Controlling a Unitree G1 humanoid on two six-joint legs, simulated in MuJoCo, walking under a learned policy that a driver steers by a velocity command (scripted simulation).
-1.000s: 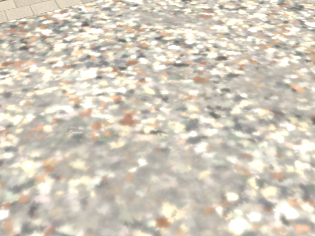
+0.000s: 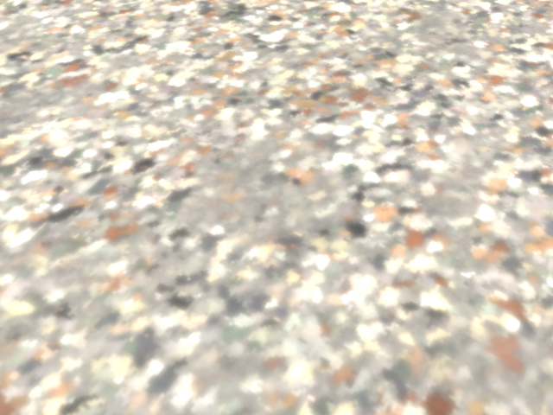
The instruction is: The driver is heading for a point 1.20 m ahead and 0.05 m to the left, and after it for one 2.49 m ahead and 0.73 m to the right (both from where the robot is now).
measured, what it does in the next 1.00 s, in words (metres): walks ahead: right foot, then left foot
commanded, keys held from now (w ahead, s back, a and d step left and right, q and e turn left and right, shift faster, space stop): w+e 0.18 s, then w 0.44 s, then w+q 0.38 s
